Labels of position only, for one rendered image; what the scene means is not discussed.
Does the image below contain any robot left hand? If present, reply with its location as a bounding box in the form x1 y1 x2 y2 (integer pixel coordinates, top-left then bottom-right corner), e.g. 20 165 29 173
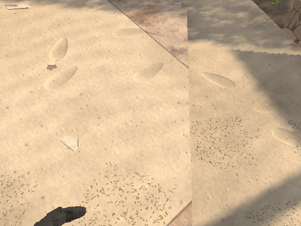
34 206 87 226

